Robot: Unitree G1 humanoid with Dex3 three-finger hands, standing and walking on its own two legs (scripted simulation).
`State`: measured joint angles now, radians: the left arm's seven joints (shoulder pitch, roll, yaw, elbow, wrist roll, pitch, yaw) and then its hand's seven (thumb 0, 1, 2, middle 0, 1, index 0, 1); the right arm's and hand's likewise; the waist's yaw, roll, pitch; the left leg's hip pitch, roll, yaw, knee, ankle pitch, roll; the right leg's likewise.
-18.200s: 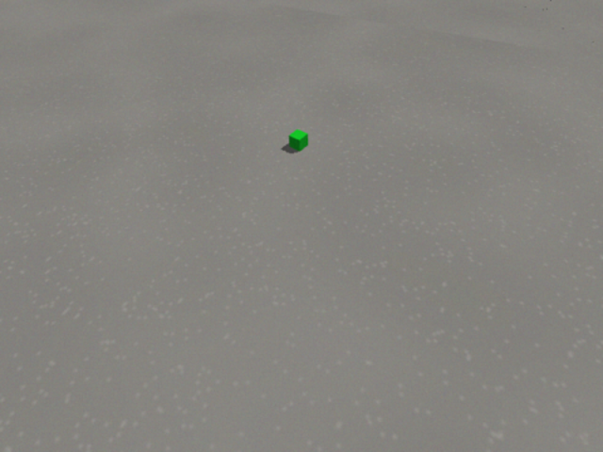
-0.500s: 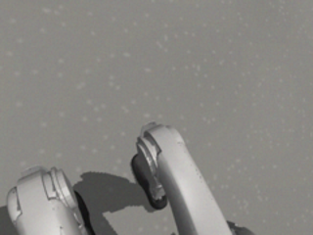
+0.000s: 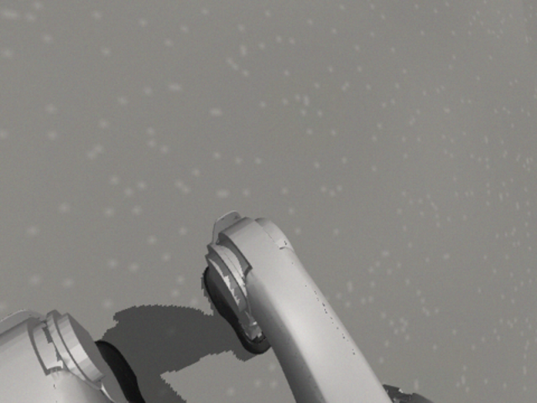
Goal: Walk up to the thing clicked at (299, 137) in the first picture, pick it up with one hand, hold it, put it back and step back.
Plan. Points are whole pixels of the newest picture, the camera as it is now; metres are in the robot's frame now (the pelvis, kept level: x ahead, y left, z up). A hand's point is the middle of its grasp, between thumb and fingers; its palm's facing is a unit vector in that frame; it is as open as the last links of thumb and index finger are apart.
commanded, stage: approach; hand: left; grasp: from above
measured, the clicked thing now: out of the picture +0.50 +0.33 -0.30
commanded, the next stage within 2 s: rest palm in 0.24 s
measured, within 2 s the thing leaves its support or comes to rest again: neither
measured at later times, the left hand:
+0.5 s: hand out of the picture +0.49 +0.32 -0.22, palm faces -0.04 -0.44 -0.90, open 14.0 cm
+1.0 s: hand out of the picture +0.48 +0.30 -0.25, palm faces -0.04 -0.44 -0.90, open 14.2 cm
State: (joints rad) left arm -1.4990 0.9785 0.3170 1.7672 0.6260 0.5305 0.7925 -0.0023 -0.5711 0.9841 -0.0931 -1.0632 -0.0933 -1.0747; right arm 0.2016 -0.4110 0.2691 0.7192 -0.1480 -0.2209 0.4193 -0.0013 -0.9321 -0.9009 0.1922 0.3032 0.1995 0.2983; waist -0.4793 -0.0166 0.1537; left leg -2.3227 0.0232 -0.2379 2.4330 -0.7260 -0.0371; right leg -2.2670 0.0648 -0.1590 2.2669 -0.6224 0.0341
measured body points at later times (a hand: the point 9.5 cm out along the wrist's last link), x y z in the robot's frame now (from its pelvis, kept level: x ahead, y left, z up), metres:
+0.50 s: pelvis +0.00 +0.00 +0.01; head +0.31 +0.09 +0.32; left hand +0.49 +0.33 -0.17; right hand -0.01 -0.25 -0.05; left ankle +0.06 +0.14 -0.30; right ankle +0.12 -0.11 -0.30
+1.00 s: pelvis +0.00 +0.01 +0.00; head +0.32 +0.10 +0.30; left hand +0.48 +0.32 -0.20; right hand -0.03 -0.23 -0.04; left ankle +0.06 +0.14 -0.30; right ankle +0.12 -0.11 -0.30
